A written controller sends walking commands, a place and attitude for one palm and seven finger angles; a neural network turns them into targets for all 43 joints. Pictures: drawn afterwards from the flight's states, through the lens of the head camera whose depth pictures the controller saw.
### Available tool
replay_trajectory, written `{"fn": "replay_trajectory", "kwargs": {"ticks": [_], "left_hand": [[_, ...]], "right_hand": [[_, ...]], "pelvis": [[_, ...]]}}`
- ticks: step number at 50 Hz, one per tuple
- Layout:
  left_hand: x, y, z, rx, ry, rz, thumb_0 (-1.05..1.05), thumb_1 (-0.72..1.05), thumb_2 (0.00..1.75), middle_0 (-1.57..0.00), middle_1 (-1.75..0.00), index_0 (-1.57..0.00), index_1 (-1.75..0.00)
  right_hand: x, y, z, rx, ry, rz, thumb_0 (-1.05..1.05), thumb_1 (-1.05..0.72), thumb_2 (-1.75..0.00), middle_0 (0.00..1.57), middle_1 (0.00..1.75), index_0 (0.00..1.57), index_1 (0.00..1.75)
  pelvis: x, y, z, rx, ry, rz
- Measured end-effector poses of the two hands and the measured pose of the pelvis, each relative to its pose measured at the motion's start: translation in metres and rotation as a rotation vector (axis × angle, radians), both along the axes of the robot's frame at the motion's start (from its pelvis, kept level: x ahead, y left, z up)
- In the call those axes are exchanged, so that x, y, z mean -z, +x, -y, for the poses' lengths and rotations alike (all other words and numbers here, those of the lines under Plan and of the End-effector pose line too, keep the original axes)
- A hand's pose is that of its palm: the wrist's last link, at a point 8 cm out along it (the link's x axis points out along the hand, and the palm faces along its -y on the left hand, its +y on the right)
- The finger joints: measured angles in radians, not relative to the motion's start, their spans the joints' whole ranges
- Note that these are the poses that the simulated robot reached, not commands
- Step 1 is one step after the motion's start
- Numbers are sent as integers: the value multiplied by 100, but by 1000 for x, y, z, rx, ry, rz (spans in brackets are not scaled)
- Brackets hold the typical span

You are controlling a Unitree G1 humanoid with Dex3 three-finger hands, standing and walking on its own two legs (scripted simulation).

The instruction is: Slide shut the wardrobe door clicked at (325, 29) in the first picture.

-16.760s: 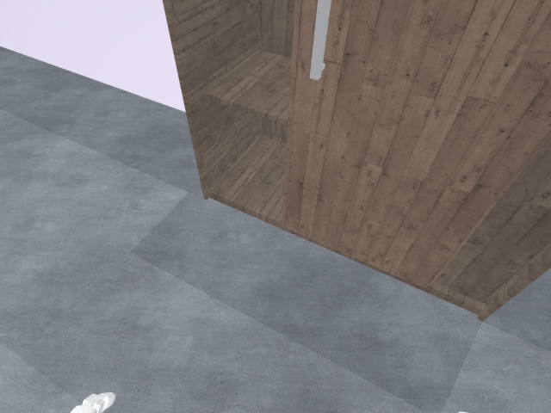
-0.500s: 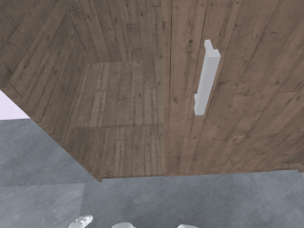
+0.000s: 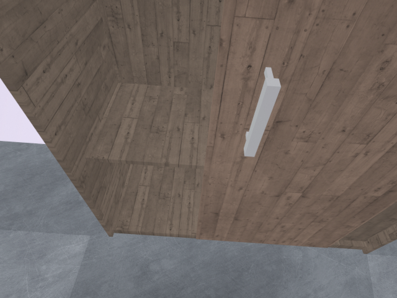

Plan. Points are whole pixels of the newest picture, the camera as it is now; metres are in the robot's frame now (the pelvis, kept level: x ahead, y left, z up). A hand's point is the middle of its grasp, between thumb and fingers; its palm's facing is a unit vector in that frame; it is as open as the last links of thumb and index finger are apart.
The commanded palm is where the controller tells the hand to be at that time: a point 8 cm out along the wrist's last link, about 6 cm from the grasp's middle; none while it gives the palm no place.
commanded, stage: come to a stop and stand still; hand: right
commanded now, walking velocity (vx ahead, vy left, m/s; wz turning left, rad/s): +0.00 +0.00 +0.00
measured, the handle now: (258, 115) +0.44 -0.09 +0.14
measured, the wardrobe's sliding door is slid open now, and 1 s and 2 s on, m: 0.41 0.41 0.41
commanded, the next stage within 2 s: look again from close up in 1.48 s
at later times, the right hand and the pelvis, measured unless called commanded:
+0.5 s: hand out of the picture -0.06 -0.21 -0.18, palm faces +0.02 +0.98 -0.19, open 7.4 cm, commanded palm none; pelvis -0.03 -0.05 +0.00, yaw +3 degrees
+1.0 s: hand out of the picture +0.03 -0.31 -0.16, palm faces -0.06 +0.96 -0.26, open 7.4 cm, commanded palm none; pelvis -0.06 -0.12 +0.01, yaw +3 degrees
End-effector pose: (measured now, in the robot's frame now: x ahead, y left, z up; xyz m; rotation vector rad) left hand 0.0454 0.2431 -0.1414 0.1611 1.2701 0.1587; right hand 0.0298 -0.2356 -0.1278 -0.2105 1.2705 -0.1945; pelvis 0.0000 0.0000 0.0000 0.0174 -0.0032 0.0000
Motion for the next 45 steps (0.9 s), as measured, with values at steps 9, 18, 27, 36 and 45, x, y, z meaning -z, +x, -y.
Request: {"fn": "replay_trajectory", "kwargs": {"ticks": [9,18,27,36,45], "left_hand": [[-6,-36,3,-41,25,-34,1,91,90,-20,-29,-20,-30],[0,-44,24,-52,-2,-70,1,90,90,-20,-29,-20,-30],[1,-66,65,-65,-7,-80,1,91,90,-20,-29,-20,-30],[8,-52,98,-34,27,13,1,90,90,-20,-30,-20,-30],[2,-92,145,-39,-29,-64,1,92,90,-20,-30,-20,-30]], "right_hand": [[13,-39,0,-14,44,-110,1,-90,-90,20,30,20,30],[8,-98,8,61,49,-196,1,-90,-90,20,30,20,30],[16,-91,32,66,78,-177,1,-90,-90,20,30,20,30],[38,-97,97,70,23,-147,1,-90,-90,20,30,20,30],[8,-33,131,-13,0,1,1,-91,-90,20,30,19,30]], "pelvis": [[0,-11,8,-30,-8,25],[-2,-21,24,-20,16,26],[-1,-30,54,-48,1,55],[20,-46,97,-4,-3,39],[1,-57,119,-33,-51,20]]}}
